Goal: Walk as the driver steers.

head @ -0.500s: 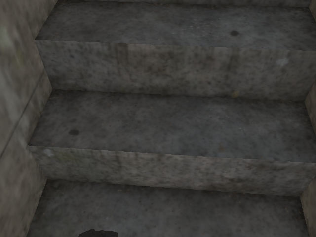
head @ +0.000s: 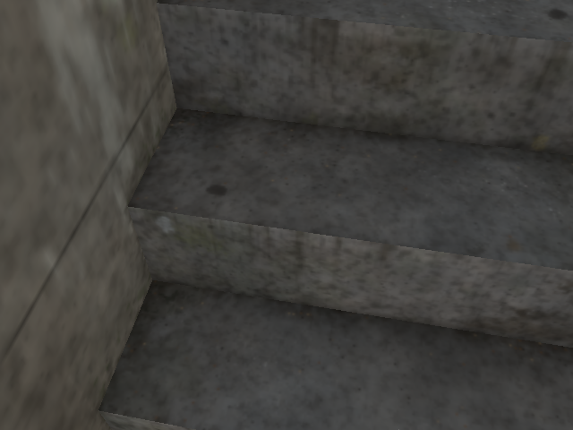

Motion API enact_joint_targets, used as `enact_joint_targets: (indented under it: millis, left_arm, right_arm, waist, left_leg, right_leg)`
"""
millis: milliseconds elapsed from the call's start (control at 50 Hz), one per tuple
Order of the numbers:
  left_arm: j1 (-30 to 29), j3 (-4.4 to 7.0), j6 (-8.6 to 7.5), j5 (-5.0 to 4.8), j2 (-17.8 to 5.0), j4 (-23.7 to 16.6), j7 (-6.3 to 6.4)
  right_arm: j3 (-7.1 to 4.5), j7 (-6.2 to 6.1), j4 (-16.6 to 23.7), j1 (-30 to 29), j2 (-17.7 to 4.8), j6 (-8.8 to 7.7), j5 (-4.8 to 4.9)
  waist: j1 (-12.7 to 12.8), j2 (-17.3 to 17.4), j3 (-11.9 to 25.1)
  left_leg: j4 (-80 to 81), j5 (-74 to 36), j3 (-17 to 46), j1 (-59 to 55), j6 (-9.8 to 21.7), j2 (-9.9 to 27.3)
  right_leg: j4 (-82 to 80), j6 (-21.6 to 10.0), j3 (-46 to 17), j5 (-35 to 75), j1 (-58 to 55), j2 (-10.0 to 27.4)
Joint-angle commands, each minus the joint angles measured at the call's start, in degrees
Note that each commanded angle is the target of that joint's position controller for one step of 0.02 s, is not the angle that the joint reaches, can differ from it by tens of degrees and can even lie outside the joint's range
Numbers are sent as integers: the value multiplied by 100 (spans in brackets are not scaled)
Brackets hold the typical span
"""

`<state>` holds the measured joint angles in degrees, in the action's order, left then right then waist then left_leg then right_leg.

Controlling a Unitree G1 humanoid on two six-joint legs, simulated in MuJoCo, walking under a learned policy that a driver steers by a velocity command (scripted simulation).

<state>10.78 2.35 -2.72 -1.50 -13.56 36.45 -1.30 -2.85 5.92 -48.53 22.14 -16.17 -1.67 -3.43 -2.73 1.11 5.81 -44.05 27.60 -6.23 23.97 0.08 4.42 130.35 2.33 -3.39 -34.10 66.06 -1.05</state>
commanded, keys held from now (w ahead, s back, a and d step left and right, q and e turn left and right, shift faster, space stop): w+e+shift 0.54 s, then w+q+shift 0.46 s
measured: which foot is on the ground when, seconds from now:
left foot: down 0.00-0.28, up 0.30-0.84, down 0.86-1.00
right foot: up 0.00-0.30, down 0.32-0.90, up 0.92-1.00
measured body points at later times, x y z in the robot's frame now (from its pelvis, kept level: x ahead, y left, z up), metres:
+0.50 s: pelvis +0.10 -0.11 +0.20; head +0.12 -0.16 +0.64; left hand +0.23 +0.12 +0.08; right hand +0.28 -0.39 +0.13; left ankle +0.12 +0.03 -0.27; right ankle +0.13 -0.20 -0.51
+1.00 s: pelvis +0.31 -0.13 +0.35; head +0.33 -0.15 +0.80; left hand +0.55 +0.05 +0.27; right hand +0.39 -0.41 +0.23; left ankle +0.35 -0.09 -0.31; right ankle +0.18 -0.21 -0.13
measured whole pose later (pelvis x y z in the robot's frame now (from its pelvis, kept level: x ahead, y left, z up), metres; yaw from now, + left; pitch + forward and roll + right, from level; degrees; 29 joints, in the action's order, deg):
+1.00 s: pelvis +0.31 -0.13 +0.35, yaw -13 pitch +4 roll +4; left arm 10.3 3.0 -6.8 2.1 -9.3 36.7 1.3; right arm -2.4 -2.4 -41.7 9.6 -12.6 0.9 -2.1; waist -2.3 -1.0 2.1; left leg -59.4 27.4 -6.1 36.2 9.6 -10.8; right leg 108.0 -2.3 -5.9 -1.2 38.8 -4.7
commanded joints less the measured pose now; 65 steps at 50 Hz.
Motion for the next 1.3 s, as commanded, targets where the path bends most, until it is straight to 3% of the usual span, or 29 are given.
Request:
enact_joint_targets:
  millis: [20,60,100,160,200,220,260,280,300,320,340,380,420,540,580,640,700,760,820,860,880,900,920,960,1040,1080,1160,1240,1300]
  left_arm:
    - [-667,-31,26,96,-472,-870,144]
    - [-1131,-195,109,156,-92,-851,-11]
    - [-1447,-352,252,239,131,-796,-178]
    - [-1191,-256,616,37,-310,-660,-520]
    - [-347,-217,680,-87,-385,-252,-686]
    - [722,-124,605,4,292,48,86]
    - [1596,-98,576,181,-218,107,413]
    - [2036,132,396,-95,-460,424,449]
    - [1400,372,305,-83,-1117,912,468]
    - [516,439,432,242,-1310,723,574]
    - [112,360,458,183,-1143,503,571]
    - [170,326,408,185,-808,734,473]
    - [224,250,305,278,-276,1000,407]
    - [1103,377,74,189,-253,926,630]
    - [1406,512,-153,308,-607,1009,578]
    - [1781,588,-304,142,-850,1299,542]
    - [1874,616,-291,74,-989,1291,572]
    - [1564,411,-189,104,-414,1028,649]
    - [1105,331,-450,-48,-738,722,771]
    - [894,461,-561,-207,-1286,719,482]
    - [909,554,-591,-208,-1292,679,471]
    - [924,537,-525,-258,-1099,271,386]
    - [-51,471,-548,232,-719,-153,281]
    - [-1280,-24,-584,558,644,-1042,215]
    - [-225,-328,-447,512,693,-860,198]
    - [-1106,-457,-316,579,829,-1194,184]
    - [-2967,-713,-298,484,1092,-1963,286]
    - [-3511,-875,-94,536,1190,-2202,262]
    - [-657,-359,-170,122,177,-1246,500]
  right_arm:
    - [-194,-63,231,244,-1156,-142,53]
    - [-101,-37,-435,1001,-748,-126,91]
    - [-82,-46,-888,1501,-699,-193,-233]
    - [-207,322,-421,-371,-1197,-27,-215]
    - [-322,224,-259,-1409,-1661,-181,-249]
    - [-244,-703,148,-1719,-1298,-368,357]
    - [-284,-929,176,-1345,-1732,-453,709]
    - [-295,-863,362,-1708,-1608,-414,914]
    - [-182,-770,804,-1629,-847,-284,709]
    - [101,-664,894,-1476,142,-272,271]
    - [98,-577,1117,-1780,309,-180,-52]
    - [152,-538,1272,-1327,477,-104,-249]
    - [203,-469,1215,-1136,483,-99,-225]
    - [436,-516,1919,-2904,797,-222,-22]
    - [470,-621,2102,-3065,982,-331,-45]
    - [525,-690,2520,-3679,977,-141,-33]
    - [529,-602,3004,-4412,730,97,82]
    - [538,-518,2379,-3356,924,80,104]
    - [393,-552,1782,-2257,737,184,380]
    - [321,-484,1555,-1064,200,222,207]
    - [237,-429,1356,-558,-74,112,176]
    - [13,-476,1124,-823,-494,154,172]
    - [-144,-613,978,-812,-651,293,112]
    - [-120,-991,1125,-1467,-146,292,207]
    - [-88,-811,511,-848,70,-42,109]
    - [-138,-805,128,-177,-151,-294,270]
    - [-190,-903,74,547,-294,-568,80]
    - [-417,-989,105,694,-550,-272,89]
    - [-757,-913,880,-488,-1257,-470,269]
  waist:
    - [68,272,199]
    - [-288,313,-205]
    - [-346,469,-436]
    - [595,356,-558]
    - [1304,894,-10]
    - [1492,801,488]
    - [1918,1102,1579]
    - [2330,1089,1444]
    - [1377,-460,814]
    - [519,-804,1298]
    - [281,-618,1620]
    - [-213,-396,486]
    - [-209,-371,70]
    - [731,-221,-689]
    - [853,-970,-539]
    - [830,-368,-1147]
    - [1003,-355,-1150]
    - [855,-675,59]
    - [261,-1150,1106]
    - [-366,-1198,1900]
    - [-575,-877,2177]
    - [-260,1170,1794]
    - [-513,2506,1207]
    - [-336,-371,-54]
    - [416,-719,-697]
    - [177,-715,-1118]
    - [-157,-339,-1513]
    - [-305,-304,-317]
    - [1086,1008,1773]
  left_leg:
    - [2534,-3219,2867,-2363,2254,2895]
    - [3139,-561,2601,-2755,1791,2581]
    - [3643,482,2262,-3045,1466,2557]
    - [4743,-573,394,-521,1206,2196]
    - [4631,-4854,-650,203,1354,1737]
    - [4136,-7848,-1806,-767,881,928]
    - [1923,-12319,-1239,-2004,984,1432]
    - [-69,-11918,-986,-2019,982,1300]
    - [-2679,-6069,-276,1086,325,109]
    - [-5056,-2469,1062,2145,136,-275]
    - [-6149,-2395,1960,1932,106,-606]
    - [-7038,-2049,1455,2435,83,-653]
    - [-7070,-2095,1132,2724,136,-666]
    - [-7218,-526,247,4600,158,-569]
    - [-8731,-714,566,6307,392,-317]
    - [-8365,-747,687,6958,437,119]
    - [-6977,-171,-81,5900,542,179]
    - [-5650,151,-663,3947,787,-77]
    - [-4073,612,-927,732,788,-1044]
    - [-2194,713,-371,290,974,-1374]
    - [-854,504,339,-314,1160,-1550]
    - [445,1301,2624,-1027,1600,-868]
    - [2199,2357,5604,-1214,2344,217]
    - [1929,446,5214,-474,2485,256]
    - [1867,-1220,2884,-303,1717,-667]
    - [2323,-906,3079,-526,1257,-430]
    - [3140,-1190,3638,-834,1404,-35]
    - [4118,-5301,2844,-58,1194,-33]
    - [900,-12614,2530,-898,540,-185]
  right_leg:
    - [408,-121,-682,-29,2616,573]
    - [191,-544,-376,13,3503,611]
    - [16,-1001,-143,137,4167,802]
    - [-1902,-1403,541,-495,1112,671]
    - [-1806,-1236,1011,994,-1203,11]
    - [-2995,-1269,1577,251,-2791,-317]
    - [-4714,-1029,1533,-648,-4487,-960]
    - [-6943,-852,846,-842,-5045,-1477]
    - [-8599,-1166,-1350,-91,-6413,-1053]
    - [-10027,-1183,-3508,-575,-6094,-115]
    - [-10443,-916,-3953,-1056,-5244,-112]
    - [-10347,-960,-3873,-1482,-3920,-149]
    - [-9845,-1209,-2672,-944,-3645,-519]
    - [-10852,-1419,-2742,607,-4463,-157]
    - [-11148,-1588,-3424,485,-5840,562]
    - [-11816,-1119,-2998,138,-5650,886]
    - [-13458,-1157,-2256,2205,-5318,1285]
    - [-13088,-1343,-611,4300,-6194,908]
    - [-11888,-1437,-122,12635,-5841,1399]
    - [-9733,-1549,-48,14775,-7052,1749]
    - [-8412,-1500,-60,14190,-7125,1763]
    - [-7453,-1024,180,10823,-5059,963]
    - [-4671,-517,337,3987,-2854,-630]
    - [293,-269,-560,2750,-630,-812]
    - [672,-544,-2,2573,56,-365]
    - [181,-615,102,2076,886,-25]
    - [118,-497,405,744,2286,159]
    - [-3466,-624,1332,1184,-1430,15]
    - [-6583,-886,600,1202,-5093,-379]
